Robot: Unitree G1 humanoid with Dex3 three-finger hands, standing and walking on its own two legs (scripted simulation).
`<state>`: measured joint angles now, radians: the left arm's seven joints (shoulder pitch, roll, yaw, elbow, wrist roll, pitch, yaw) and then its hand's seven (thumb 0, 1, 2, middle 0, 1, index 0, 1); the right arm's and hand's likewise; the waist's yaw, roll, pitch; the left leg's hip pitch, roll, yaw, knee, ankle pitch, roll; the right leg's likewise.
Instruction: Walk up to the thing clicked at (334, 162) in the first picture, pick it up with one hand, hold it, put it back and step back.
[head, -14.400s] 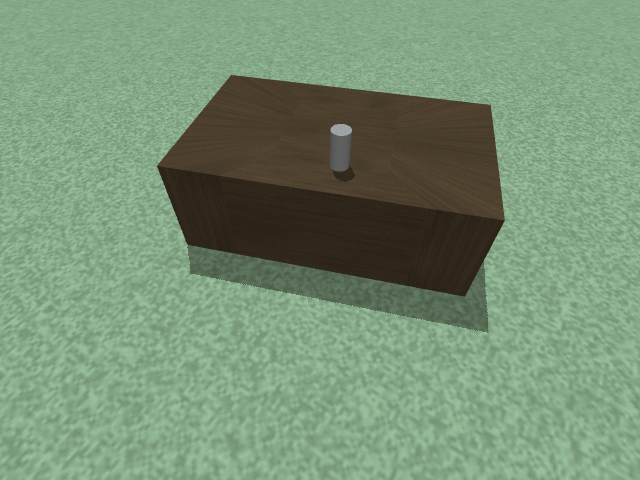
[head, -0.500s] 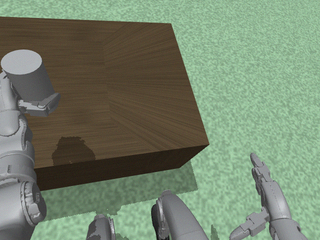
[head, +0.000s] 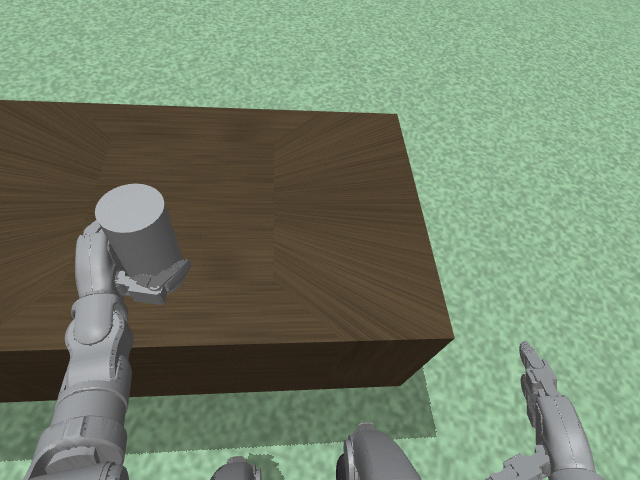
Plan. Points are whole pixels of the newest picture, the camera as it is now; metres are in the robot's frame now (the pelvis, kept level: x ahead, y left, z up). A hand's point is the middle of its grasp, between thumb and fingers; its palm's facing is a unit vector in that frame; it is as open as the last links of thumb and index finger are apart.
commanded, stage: lift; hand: left
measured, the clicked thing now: (146, 244) +0.41 +0.19 +0.04
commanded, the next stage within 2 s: hold in 0.40 s
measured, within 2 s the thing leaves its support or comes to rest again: neither
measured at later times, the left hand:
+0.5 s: hand (144, 278) +0.36 +0.18 +0.04, palm faces +0.17 -0.99 -0.02, open 9.7 cm
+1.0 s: hand (145, 287) +0.34 +0.17 +0.06, palm faces +0.18 -0.98 -0.01, open 9.7 cm
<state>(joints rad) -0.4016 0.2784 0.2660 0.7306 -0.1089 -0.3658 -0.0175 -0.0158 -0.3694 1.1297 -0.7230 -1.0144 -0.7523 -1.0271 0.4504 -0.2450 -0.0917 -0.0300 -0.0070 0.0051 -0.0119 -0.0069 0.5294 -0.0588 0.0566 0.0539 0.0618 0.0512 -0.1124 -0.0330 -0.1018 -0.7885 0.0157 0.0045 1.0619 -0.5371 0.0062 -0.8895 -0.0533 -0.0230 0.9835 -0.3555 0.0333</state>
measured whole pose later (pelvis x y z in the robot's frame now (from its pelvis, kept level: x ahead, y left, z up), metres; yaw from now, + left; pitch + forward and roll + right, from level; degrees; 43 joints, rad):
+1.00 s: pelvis +0.01 -0.01 +0.02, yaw +0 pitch +9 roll +0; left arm -0.08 0.18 0.16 0.36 -0.15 -0.27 0.02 -0.02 -0.37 1.13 -0.73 -1.01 -0.75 -1.02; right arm 0.44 -0.21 -0.08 0.11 0.02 0.00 -0.03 -0.01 0.53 -0.06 0.05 0.05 0.06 0.05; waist -0.04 -0.02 -0.08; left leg -0.58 0.01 0.01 0.92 -0.50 0.00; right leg -0.70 -0.06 -0.02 0.88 -0.34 0.03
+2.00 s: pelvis +0.01 -0.01 +0.03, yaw +0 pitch +8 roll +0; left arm -0.13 0.18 0.16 0.40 -0.16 -0.25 0.00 -0.02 -0.37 1.13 -0.73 -1.01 -0.76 -1.02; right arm 0.38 -0.20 -0.07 0.26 0.01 -0.04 -0.04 -0.01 0.52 -0.06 0.05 0.05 0.06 0.05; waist -0.03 -0.01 -0.07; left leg -0.54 0.01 0.01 0.87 -0.48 0.00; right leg -0.65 -0.05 -0.02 0.83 -0.32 0.03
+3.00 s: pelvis +0.01 -0.01 +0.03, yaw +1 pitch +8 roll +0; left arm -0.11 0.19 0.17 0.41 -0.15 -0.29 0.00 -0.02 -0.37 1.13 -0.73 -1.01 -0.76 -1.02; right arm 0.37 -0.20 -0.07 0.26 0.01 -0.05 -0.03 -0.01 0.52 -0.06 0.05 0.05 0.06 0.05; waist -0.04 -0.02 -0.06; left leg -0.53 0.01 0.00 0.87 -0.48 0.00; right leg -0.64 -0.06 -0.03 0.82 -0.32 0.03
